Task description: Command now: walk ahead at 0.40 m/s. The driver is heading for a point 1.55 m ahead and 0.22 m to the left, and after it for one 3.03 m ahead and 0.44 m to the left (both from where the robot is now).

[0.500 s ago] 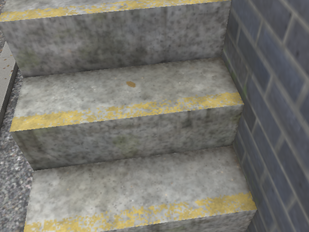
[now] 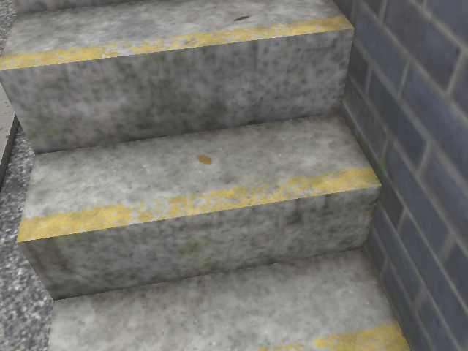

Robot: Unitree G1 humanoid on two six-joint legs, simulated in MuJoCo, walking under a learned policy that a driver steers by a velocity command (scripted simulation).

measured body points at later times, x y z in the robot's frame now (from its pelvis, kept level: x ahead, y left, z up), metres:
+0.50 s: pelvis +0.12 -0.02 +0.17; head +0.11 +0.00 +0.62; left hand +0.17 +0.20 +0.00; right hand +0.18 -0.26 +0.03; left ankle +0.13 +0.12 -0.43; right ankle +0.07 -0.12 -0.52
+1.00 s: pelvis +0.27 +0.00 +0.22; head +0.27 +0.01 +0.67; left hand +0.46 +0.16 +0.11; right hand +0.14 -0.17 +0.08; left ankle +0.16 +0.07 -0.52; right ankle +0.40 -0.11 -0.28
